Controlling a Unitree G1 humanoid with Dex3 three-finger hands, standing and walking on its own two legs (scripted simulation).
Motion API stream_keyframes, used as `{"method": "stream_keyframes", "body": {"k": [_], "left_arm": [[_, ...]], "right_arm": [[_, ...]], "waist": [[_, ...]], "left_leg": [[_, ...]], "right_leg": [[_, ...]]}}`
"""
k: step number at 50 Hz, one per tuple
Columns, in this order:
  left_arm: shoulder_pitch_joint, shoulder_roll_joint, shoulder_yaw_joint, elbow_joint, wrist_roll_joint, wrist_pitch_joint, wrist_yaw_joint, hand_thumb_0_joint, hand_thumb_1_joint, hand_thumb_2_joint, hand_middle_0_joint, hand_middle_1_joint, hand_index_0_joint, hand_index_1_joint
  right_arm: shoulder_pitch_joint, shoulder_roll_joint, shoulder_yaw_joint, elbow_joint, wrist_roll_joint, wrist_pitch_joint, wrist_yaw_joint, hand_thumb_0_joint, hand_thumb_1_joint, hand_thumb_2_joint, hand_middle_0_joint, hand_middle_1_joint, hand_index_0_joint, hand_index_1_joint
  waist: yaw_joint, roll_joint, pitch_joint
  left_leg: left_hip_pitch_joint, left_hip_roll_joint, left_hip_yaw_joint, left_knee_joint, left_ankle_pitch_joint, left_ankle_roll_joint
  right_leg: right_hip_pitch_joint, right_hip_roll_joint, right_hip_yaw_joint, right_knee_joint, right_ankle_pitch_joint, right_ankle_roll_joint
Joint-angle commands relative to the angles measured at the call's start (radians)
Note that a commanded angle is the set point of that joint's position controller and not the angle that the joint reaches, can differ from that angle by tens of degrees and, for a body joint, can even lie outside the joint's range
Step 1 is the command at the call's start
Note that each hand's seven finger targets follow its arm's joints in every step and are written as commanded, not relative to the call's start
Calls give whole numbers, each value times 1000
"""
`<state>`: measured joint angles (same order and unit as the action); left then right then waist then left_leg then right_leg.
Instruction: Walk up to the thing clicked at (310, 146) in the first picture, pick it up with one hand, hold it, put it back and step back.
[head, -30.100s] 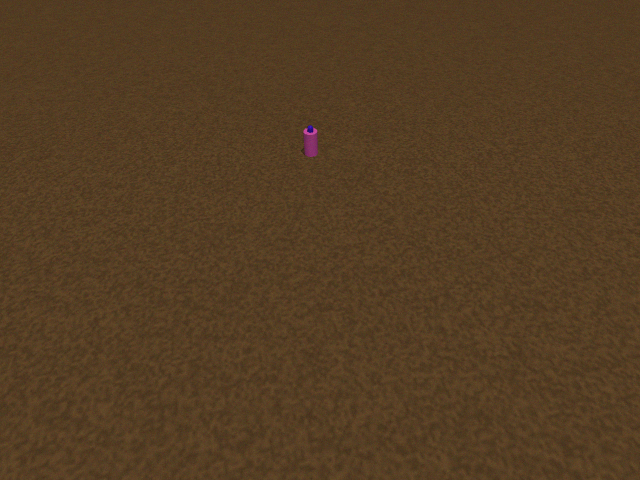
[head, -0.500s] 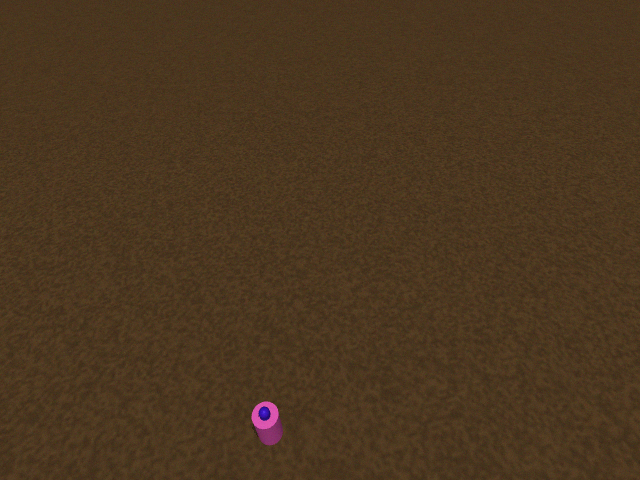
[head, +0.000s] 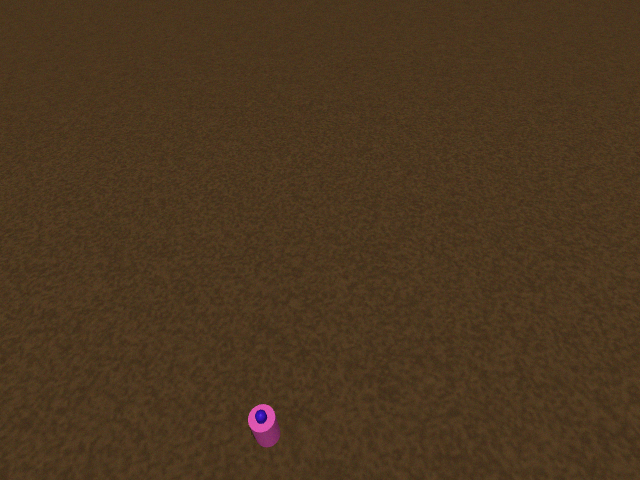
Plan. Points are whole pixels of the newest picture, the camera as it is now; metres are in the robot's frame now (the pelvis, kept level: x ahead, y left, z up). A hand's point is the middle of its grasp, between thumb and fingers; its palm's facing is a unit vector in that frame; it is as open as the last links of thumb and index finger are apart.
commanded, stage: stand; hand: left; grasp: from the side
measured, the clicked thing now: (264, 424) +0.43 +0.22 -0.70
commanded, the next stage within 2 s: step back in 0.58 s
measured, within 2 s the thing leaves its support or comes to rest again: neither
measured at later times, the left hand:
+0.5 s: hand out of the picture +0.08 +0.24 -0.15, palm faces +0.00 -0.94 -0.35, open 7.3 cm
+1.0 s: hand out of the picture +0.08 +0.30 -0.18, palm faces +0.00 -0.93 -0.37, open 7.3 cm
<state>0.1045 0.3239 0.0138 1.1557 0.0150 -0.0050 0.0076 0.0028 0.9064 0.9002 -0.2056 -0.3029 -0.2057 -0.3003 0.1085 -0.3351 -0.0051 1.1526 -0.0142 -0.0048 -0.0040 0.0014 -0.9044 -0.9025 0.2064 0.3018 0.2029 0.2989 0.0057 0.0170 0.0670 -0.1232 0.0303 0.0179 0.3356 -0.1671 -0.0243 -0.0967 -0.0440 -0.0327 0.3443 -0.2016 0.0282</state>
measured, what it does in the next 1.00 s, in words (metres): lifts its right foot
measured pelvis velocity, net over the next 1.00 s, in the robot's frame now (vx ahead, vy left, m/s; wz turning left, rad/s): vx -0.07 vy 0.04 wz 0.01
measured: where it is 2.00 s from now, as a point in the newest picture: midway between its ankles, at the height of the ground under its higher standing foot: outside the picture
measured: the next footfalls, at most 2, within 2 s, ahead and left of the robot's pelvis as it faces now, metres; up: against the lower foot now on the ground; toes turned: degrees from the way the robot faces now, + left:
right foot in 1.28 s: -0.11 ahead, -0.10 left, +0.00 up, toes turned -1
left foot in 1.62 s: -0.20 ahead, +0.15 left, +0.00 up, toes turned -2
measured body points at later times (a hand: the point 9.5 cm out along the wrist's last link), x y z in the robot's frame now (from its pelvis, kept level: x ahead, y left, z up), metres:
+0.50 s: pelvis +0.00 -0.01 +0.00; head +0.01 -0.01 +0.45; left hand +0.08 +0.29 -0.13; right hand +0.08 -0.30 -0.14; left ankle +0.01 +0.13 -0.75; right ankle -0.01 -0.13 -0.75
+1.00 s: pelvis -0.07 +0.04 -0.02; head +0.01 +0.06 +0.42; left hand +0.08 +0.35 -0.15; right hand +0.00 -0.28 -0.13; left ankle -0.04 +0.13 -0.75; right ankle -0.07 -0.12 -0.68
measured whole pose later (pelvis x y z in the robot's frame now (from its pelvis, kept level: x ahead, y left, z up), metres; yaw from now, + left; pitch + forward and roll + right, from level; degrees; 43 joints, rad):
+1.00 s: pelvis -0.07 +0.04 -0.02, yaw +0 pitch -1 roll -1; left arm 0.01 0.41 0.07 0.91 0.00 0.07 0.04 0.00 0.91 0.90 -0.20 -0.30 -0.20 -0.30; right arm 0.15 -0.36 -0.05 0.96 -0.03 0.04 0.00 0.00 -0.90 -0.90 0.21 0.30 0.20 0.30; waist -0.02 -0.04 0.20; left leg -0.31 -0.02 0.00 0.63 -0.29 0.05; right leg -0.47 0.09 0.17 1.09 -0.53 -0.03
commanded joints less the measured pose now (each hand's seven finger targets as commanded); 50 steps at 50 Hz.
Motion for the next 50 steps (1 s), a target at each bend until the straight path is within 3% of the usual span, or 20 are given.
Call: {"method": "stream_keyframes", "body": {"k": [1,7,28,29,31,32,35,37,38,40,41,42,43,44,45,46,48,50], "left_arm": [[-24,208,34,-56,0,-22,11,0,900,900,-200,-300,-200,-301],[-36,214,38,-64,0,-22,11,0,900,900,-200,-300,-200,-300],[-44,231,42,-79,0,-26,8,0,900,900,-200,-300,-200,-300],[-44,301,85,-100,-22,-15,10,0,900,900,-200,-300,-200,-300],[-13,289,90,-130,-25,-9,14,0,900,900,-200,-300,-200,-300],[-24,288,95,-147,-25,-6,14,0,900,900,-200,-300,-200,-300],[-61,306,104,-201,-13,6,13,0,900,900,-200,-300,-200,-300],[-110,326,108,-249,3,13,15,0,900,900,-200,-300,-200,-300],[-133,328,110,-268,9,16,15,0,900,900,-200,-300,-200,-300],[-159,318,104,-295,12,20,17,0,900,900,-200,-300,-200,-300],[-164,304,99,-304,10,24,19,0,900,900,-200,-300,-200,-300],[-133,270,92,-305,-1,35,16,0,900,900,-200,-300,-200,-300],[-100,213,82,-317,-18,45,18,0,900,900,-200,-300,-200,-300],[-82,208,84,-319,-16,52,28,0,900,900,-200,-300,-200,-300],[-58,216,84,-312,-10,55,39,0,900,900,-200,-300,-200,-300],[-65,234,86,-304,-6,58,45,0,900,900,-200,-300,-200,-300],[-10,238,86,-288,-20,59,42,0,900,900,-200,-300,-200,-300],[24,252,93,-298,-9,55,36,0,900,900,-200,-300,-200,-300]], "right_arm": [[-29,-204,-37,-55,-2,-22,-13,0,-900,-900,200,300,200,300],[-34,-206,-38,-59,-4,-22,-14,0,-900,-900,200,300,200,300],[-46,-205,-42,-67,-2,-18,-6,0,-900,-900,200,300,200,300],[-69,-269,-64,-89,10,-1,1,0,-900,-900,200,300,200,300],[-42,-246,-67,-116,24,8,3,0,-900,-900,200,300,200,300],[-28,-239,-68,-127,25,12,4,0,-900,-900,200,300,200,300],[-11,-228,-79,-158,21,31,7,0,-900,-900,200,300,200,300],[28,-222,-87,-178,15,47,12,0,-900,-900,200,300,200,300],[58,-221,-92,-188,12,52,15,0,-900,-900,200,300,200,300],[96,-222,-95,-197,16,51,19,0,-900,-900,200,300,200,300],[125,-223,-96,-198,15,42,17,0,-900,-900,200,300,200,300],[110,-252,-102,-201,4,32,11,0,-900,-900,200,300,200,300],[85,-325,-119,-221,-19,23,7,0,-900,-900,200,300,200,300],[88,-371,-127,-231,-19,15,4,0,-900,-900,200,300,200,300],[80,-396,-135,-252,-17,12,0,0,-900,-900,200,300,200,300],[42,-370,-132,-268,-17,13,-7,0,-900,-900,200,300,200,300],[-26,-298,-115,-295,-25,12,-20,0,-900,-900,200,300,200,300],[9,-274,-115,-312,-18,10,-29,0,-900,-900,200,300,200,300]], "waist": [[-1,-20,-100],[-3,-25,-113],[-10,-21,-69],[-8,-20,33],[-14,-33,-62],[-21,-47,-83],[-25,-108,-132],[-33,-203,-120],[-47,-224,-119],[-57,-226,-91],[-69,-207,-95],[-48,-59,-80],[-26,141,-75],[-30,160,-99],[-43,192,-139],[-36,152,-126],[19,123,-125],[8,116,-145]], "left_leg": [[46,103,-87,-42,196,31],[46,106,-75,-35,212,35],[27,101,-78,-70,111,28],[-66,84,-91,46,255,59],[-37,75,-66,131,308,74],[-55,62,-61,165,281,75],[-63,-6,-24,314,108,64],[-89,-61,-23,470,-199,69],[-103,-58,-50,518,-289,78],[-105,-45,-56,467,-261,81],[-122,-23,-56,302,-117,81],[-146,50,-130,135,170,82],[-98,197,-342,58,423,120],[-24,265,-420,70,613,196],[-38,313,-499,54,585,228],[-73,293,-443,54,517,223],[0,192,-276,126,512,187],[53,199,-270,144,495,221]], "right_leg": [[9,-94,69,-53,194,-26],[30,-101,74,-51,234,-29],[-2,-94,77,-81,132,-39],[-69,-85,93,6,290,-50],[-48,-97,88,49,352,-81],[-53,-106,100,55,336,-99],[-110,-193,174,37,314,-179],[-182,-279,235,34,307,-248],[-209,-297,232,51,304,-264],[-239,-266,191,123,300,-237],[-182,-221,161,198,276,-185],[-175,-119,94,329,174,-129],[-275,49,48,503,-53,-72],[-360,136,140,632,-410,-67],[-367,154,224,739,-472,-60],[-364,149,263,810,-440,-68],[-413,137,258,866,-328,-62],[-417,128,219,877,-301,-38]]}}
